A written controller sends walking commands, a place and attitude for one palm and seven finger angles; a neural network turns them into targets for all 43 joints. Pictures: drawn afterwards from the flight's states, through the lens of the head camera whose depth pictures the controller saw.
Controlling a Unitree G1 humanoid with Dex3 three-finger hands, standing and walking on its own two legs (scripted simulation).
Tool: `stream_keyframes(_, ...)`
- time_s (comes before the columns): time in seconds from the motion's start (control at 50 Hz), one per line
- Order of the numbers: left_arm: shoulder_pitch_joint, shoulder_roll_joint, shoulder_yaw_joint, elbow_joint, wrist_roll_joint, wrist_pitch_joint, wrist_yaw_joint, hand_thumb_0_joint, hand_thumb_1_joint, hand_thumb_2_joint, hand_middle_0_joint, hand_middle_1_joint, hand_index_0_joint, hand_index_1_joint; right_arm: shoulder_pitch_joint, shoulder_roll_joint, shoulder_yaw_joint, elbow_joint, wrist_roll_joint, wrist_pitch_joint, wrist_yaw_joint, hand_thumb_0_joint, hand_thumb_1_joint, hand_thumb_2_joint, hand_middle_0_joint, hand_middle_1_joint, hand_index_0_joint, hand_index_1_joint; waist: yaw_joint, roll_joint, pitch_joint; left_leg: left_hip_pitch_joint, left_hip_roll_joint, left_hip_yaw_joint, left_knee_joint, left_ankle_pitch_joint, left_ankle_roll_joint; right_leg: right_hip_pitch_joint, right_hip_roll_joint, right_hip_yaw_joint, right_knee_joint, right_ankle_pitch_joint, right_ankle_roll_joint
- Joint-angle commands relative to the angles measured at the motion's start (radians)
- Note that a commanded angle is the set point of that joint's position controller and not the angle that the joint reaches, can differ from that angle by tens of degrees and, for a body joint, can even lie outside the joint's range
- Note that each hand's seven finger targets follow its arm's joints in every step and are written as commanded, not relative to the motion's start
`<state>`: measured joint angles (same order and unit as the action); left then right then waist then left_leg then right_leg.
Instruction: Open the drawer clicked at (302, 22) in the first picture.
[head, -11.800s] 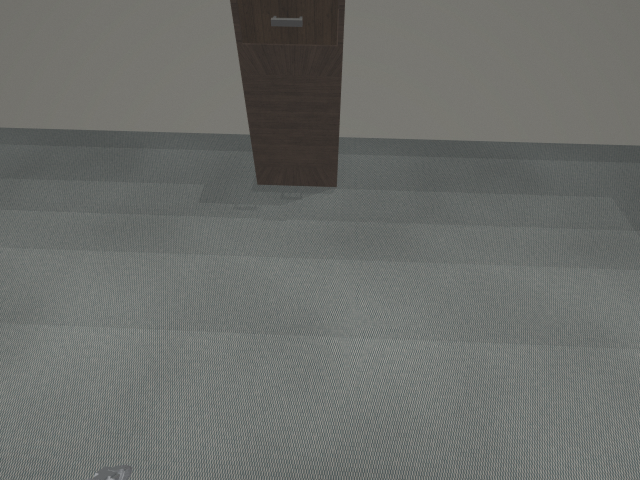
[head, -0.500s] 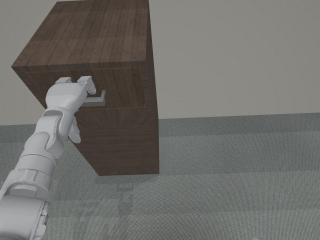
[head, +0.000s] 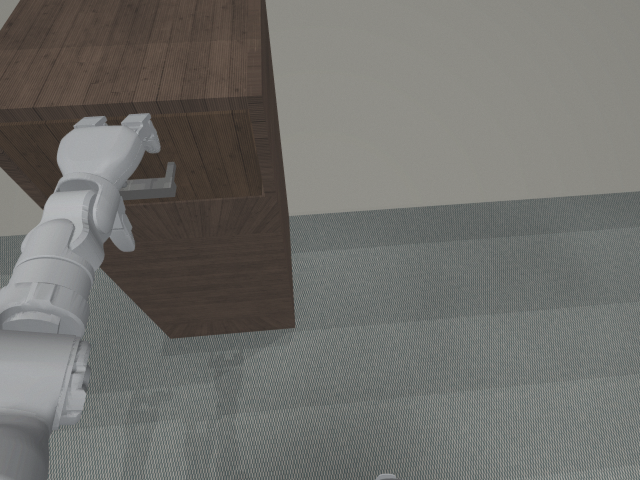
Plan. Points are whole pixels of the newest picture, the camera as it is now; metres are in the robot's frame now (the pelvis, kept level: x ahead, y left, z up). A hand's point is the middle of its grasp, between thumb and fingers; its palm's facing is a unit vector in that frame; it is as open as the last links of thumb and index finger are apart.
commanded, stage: move the hooked fingers above the handle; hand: left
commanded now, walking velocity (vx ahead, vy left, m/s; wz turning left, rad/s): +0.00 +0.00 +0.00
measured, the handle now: (138, 179) +0.53 +0.27 +0.02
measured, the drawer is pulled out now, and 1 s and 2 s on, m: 0.00 0.00 0.00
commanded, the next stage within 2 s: lower the fingers behind the handle in 0.74 s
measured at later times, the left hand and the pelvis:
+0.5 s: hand (115, 179) +0.48 +0.26 +0.07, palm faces -0.04 -0.02 -1.00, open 13.8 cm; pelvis +0.00 +0.01 +0.00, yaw -1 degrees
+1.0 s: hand (119, 186) +0.48 +0.26 +0.07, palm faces -0.07 -0.02 -1.00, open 13.8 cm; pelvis +0.01 +0.00 +0.00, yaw +0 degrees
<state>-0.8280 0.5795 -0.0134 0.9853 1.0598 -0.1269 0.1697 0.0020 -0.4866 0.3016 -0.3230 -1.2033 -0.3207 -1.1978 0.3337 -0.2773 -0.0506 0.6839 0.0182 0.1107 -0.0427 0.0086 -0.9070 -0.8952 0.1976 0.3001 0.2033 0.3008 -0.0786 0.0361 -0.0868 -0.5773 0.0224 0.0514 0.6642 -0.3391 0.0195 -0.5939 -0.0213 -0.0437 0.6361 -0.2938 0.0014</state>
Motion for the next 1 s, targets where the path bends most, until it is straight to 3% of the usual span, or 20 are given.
stream_keyframes(0.0, -0.505, 0.334, 0.106, -0.135, 0.003, 0.007, 0.044, 0.0, -0.5, 0.3, -0.3, -1.2, -0.3, -1.2, 0.136, -0.156, -0.054, -0.051, -0.008, -0.017, -0.012, 0.0, -0.9, -0.9, 0.2, 0.3, 0.2, 0.3, -0.023, 0.029, -0.419, 0.177, -0.04, -0.024, -0.034, 0.387, 0.024, 0.189, 0.055, 0.025, -0.03, 0.313, -0.036)
stream_keyframes(0.02, -0.502, 0.307, 0.086, -0.128, 0.005, 0.009, 0.043, 0.0, -0.5, 0.3, -0.3, -1.2, -0.3, -1.2, 0.139, -0.153, -0.055, -0.053, -0.01, -0.016, -0.011, 0.0, -0.9, -0.9, 0.2, 0.3, 0.2, 0.3, -0.027, 0.036, -0.431, 0.191, -0.039, -0.022, -0.026, 0.413, 0.025, 0.18, 0.056, 0.024, -0.027, 0.331, -0.036)
stream_keyframes(0.06, -0.463, 0.341, 0.126, -0.131, 0.005, 0.001, 0.041, 0.0, -0.5, 0.3, -0.3, -1.2, -0.3, -1.2, 0.15, -0.154, -0.059, -0.054, -0.015, -0.015, -0.007, 0.0, -0.9, -0.9, 0.2, 0.3, 0.2, 0.3, 0.0, 0.056, -0.475, 0.201, -0.035, -0.018, -0.021, 0.456, 0.021, 0.208, 0.058, 0.024, -0.017, 0.357, -0.037)
stream_keyframes(0.08, -0.448, 0.344, 0.135, -0.138, 0.002, -0.004, 0.038, 0.0, -0.5, 0.3, -0.3, -1.2, -0.3, -1.2, 0.152, -0.156, -0.061, -0.054, -0.018, -0.009, -0.007, 0.0, -0.9, -0.9, 0.2, 0.3, 0.2, 0.3, -0.004, 0.028, -0.488, 0.201, -0.032, -0.021, -0.016, 0.495, 0.023, 0.226, 0.059, 0.022, -0.015, 0.388, -0.037)
stream_keyframes(0.16, -0.432, 0.342, 0.124, -0.11, -0.004, -0.001, 0.043, 0.0, -0.5, 0.3, -0.3, -1.2, -0.3, -1.2, 0.143, -0.162, -0.057, -0.05, -0.007, -0.001, -0.008, 0.0, -0.9, -0.9, 0.2, 0.3, 0.2, 0.3, -0.017, -0.02, -0.38, 0.134, -0.033, -0.012, -0.041, 0.366, 0.027, 0.198, 0.059, 0.022, -0.043, 0.313, -0.031)
stream_keyframes(0.22, -0.476, 0.361, 0.126, -0.171, 0.006, -0.027, 0.049, 0.0, -0.5, 0.3, -0.3, -1.2, -0.3, -1.2, 0.145, -0.158, -0.061, -0.05, -0.01, -0.005, -0.013, 0.0, -0.9, -0.9, 0.2, 0.3, 0.2, 0.3, -0.016, 0.052, -0.436, 0.176, -0.032, -0.016, -0.042, 0.375, 0.027, 0.199, 0.057, 0.028, -0.041, 0.3, -0.035)
stream_keyframes(0.26, -0.453, 0.363, 0.14, -0.176, 0.001, -0.038, 0.051, 0.0, -0.5, 0.3, -0.3, -1.2, -0.3, -1.2, 0.15, -0.157, -0.063, -0.048, -0.012, -0.005, -0.013, 0.0, -0.9, -0.9, 0.2, 0.3, 0.2, 0.3, -0.009, 0.054, -0.442, 0.197, -0.03, -0.02, -0.036, 0.402, 0.025, 0.189, 0.061, 0.024, -0.037, 0.3, -0.036)
stream_keyframes(0.28, -0.447, 0.335, 0.12, -0.163, -0.008, -0.039, 0.05, 0.0, -0.5, 0.3, -0.3, -1.2, -0.3, -1.2, 0.151, -0.157, -0.062, -0.045, -0.015, -0.004, -0.012, 0.0, -0.9, -0.9, 0.2, 0.3, 0.2, 0.3, -0.023, 0.038, -0.43, 0.195, -0.029, -0.021, -0.036, 0.405, 0.026, 0.188, 0.062, 0.023, -0.044, 0.306, -0.036)
stream_keyframes(0.36, -0.44, 0.33, 0.116, -0.153, -0.008, -0.034, 0.055, 0.0, -0.5, 0.3, -0.3, -1.2, -0.3, -1.2, 0.149, -0.157, -0.062, -0.039, -0.011, -0.005, -0.008, 0.0, -0.9, -0.9, 0.2, 0.3, 0.2, 0.3, -0.015, 0.051, -0.408, 0.194, -0.027, -0.026, -0.042, 0.384, 0.022, 0.16, 0.062, 0.015, -0.043, 0.269, -0.037)
stream_keyframes(0.4, -0.456, 0.333, 0.118, -0.17, -0.006, -0.033, 0.059, 0.0, -0.5, 0.3, -0.3, -1.2, -0.3, -1.2, 0.15, -0.158, -0.064, -0.038, -0.013, -0.004, -0.005, 0.0, -0.9, -0.9, 0.2, 0.3, 0.2, 0.3, -0.014, 0.066, -0.435, 0.217, -0.025, -0.029, -0.039, 0.415, 0.02, 0.16, 0.062, 0.015, -0.039, 0.281, -0.037)
stream_keyframes(0.48, -0.485, 0.243, 0.053, -0.174, -0.015, -0.016, 0.055, 0.0, -0.5, 0.3, -0.3, -1.2, -0.3, -1.2, 0.148, -0.153, -0.064, -0.038, -0.013, -0.004, 0.001, 0.0, -0.9, -0.9, 0.2, 0.3, 0.2, 0.3, -0.037, 0.056, -0.402, 0.248, -0.018, -0.036, -0.036, 0.438, 0.017, 0.123, 0.064, 0.005, -0.046, 0.272, -0.038)
stream_keyframes(0.52, -0.484, 0.292, 0.086, -0.162, -0.006, -0.008, 0.056, 0.0, -0.5, 0.3, -0.3, -1.2, -0.3, -1.2, 0.149, -0.158, -0.062, -0.038, -0.011, -0.003, -0.001, 0.0, -0.9, -0.9, 0.2, 0.3, 0.2, 0.3, -0.028, 0.055, -0.413, 0.245, -0.02, -0.042, -0.039, 0.432, 0.016, 0.128, 0.064, 0.005, -0.04, 0.268, -0.039)
stream_keyframes(0.56, -0.491, 0.26, 0.061, -0.154, -0.005, 0.003, 0.057, 0.0, -0.5, 0.3, -0.3, -1.2, -0.3, -1.2, 0.143, -0.154, -0.06, -0.041, -0.011, -0.002, 0.0, 0.0, -0.9, -0.9, 0.2, 0.3, 0.2, 0.3, -0.033, 0.046, -0.393, 0.242, -0.02, -0.04, -0.039, 0.423, 0.016, 0.117, 0.065, 0.002, -0.042, 0.26, -0.037)
stream_keyframes(0.66, -0.476, 0.318, 0.109, -0.166, 0.002, 0.005, 0.061, 0.0, -0.5, 0.3, -0.3, -1.2, -0.3, -1.2, 0.134, -0.154, -0.055, -0.051, -0.015, -0.002, -0.001, 0.0, -0.9, -0.9, 0.2, 0.3, 0.2, 0.3, -0.007, 0.063, -0.436, 0.237, -0.023, -0.034, -0.037, 0.456, 0.015, 0.163, 0.061, 0.008, -0.032, 0.297, -0.039)
stream_keyframes(0.68, -0.466, 0.33, 0.126, -0.177, -0.002, 0.0, 0.059, 0.0, -0.5, 0.3, -0.3, -1.2, -0.3, -1.2, 0.136, -0.155, -0.057, -0.051, -0.017, 0.0, -0.003, 0.0, -0.9, -0.9, 0.2, 0.3, 0.2, 0.3, -0.006, 0.036, -0.457, 0.237, -0.022, -0.034, -0.032, 0.492, 0.016, 0.193, 0.061, 0.007, -0.028, 0.33, -0.039)
stream_keyframes(0.76, -0.424, 0.298, 0.105, -0.179, -0.006, 0.002, 0.051, 0.0, -0.5, 0.3, -0.3, -1.2, -0.3, -1.2, 0.125, -0.151, -0.058, -0.057, -0.012, 0.003, -0.001, 0.0, -0.9, -0.9, 0.2, 0.3, 0.2, 0.3, -0.005, 0.035, -0.421, 0.239, -0.019, -0.03, -0.036, 0.5, 0.016, 0.179, 0.061, 0.004, -0.034, 0.332, -0.036)
stream_keyframes(0.8, -0.437, 0.278, 0.09, -0.227, -0.011, -0.008, 0.044, 0.0, -0.5, 0.3, -0.3, -1.2, -0.3, -1.2, 0.126, -0.15, -0.062, -0.058, -0.014, 0.005, 0.0, 0.0, -0.9, -0.9, 0.2, 0.3, 0.2, 0.3, -0.006, 0.067, -0.458, 0.278, -0.017, -0.033, -0.03, 0.544, 0.015, 0.179, 0.06, 0.009, -0.034, 0.346, -0.034)
stream_keyframes(0.84, -0.401, 0.24, 0.064, -0.186, -0.016, -0.002, 0.036, 0.0, -0.5, 0.3, -0.3, -1.2, -0.3, -1.2, 0.124, -0.148, -0.063, -0.053, -0.013, 0.008, 0.003, 0.0, -0.9, -0.9, 0.2, 0.3, 0.2, 0.3, -0.015, 0.039, -0.4, 0.263, -0.019, -0.032, -0.032, 0.517, 0.016, 0.161, 0.064, 0.003, -0.043, 0.331, -0.034)
stream_keyframes(0.88, -0.38, 0.265, 0.087, -0.149, -0.021, -0.003, 0.032, 0.0, -0.5, 0.3, -0.3, -1.2, -0.3, -1.2, 0.125, -0.155, -0.058, -0.05, -0.012, 0.011, -0.001, 0.0, -0.9, -0.9, 0.2, 0.3, 0.2, 0.3, -0.014, -0.008, -0.367, 0.21, -0.023, -0.025, -0.042, 0.449, 0.02, 0.182, 0.062, 0.008, -0.05, 0.321, -0.036)
stream_keyframes(0.98, -0.415, 0.293, 0.102, -0.186, -0.01, -0.035, 0.044, 0.0, -0.5, 0.3, -0.3, -1.2, -0.3, -1.2, 0.13, -0.154, -0.061, -0.049, -0.016, 0.009, -0.007, 0.0, -0.9, -0.9, 0.2, 0.3, 0.2, 0.3, -0.019, 0.001, -0.407, 0.196, -0.032, -0.022, -0.028, 0.427, 0.025, 0.194, 0.058, 0.018, -0.038, 0.335, -0.036)
